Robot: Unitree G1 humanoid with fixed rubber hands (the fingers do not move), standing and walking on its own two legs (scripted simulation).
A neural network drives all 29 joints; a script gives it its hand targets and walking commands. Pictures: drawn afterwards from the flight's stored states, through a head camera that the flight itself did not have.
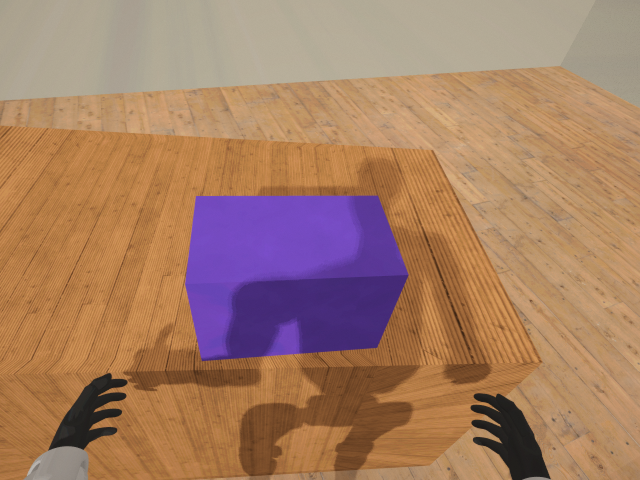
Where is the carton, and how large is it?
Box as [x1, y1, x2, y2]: [185, 196, 408, 360]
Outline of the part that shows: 196,196 185,285 202,360 368,348 377,346 408,275 377,196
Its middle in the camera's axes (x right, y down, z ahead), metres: -0.04 +0.06 +0.63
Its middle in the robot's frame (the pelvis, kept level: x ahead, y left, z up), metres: +0.45 +0.03 -0.02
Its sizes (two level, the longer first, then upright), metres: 0.292 0.171 0.198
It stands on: a pedestal, 0.64 m high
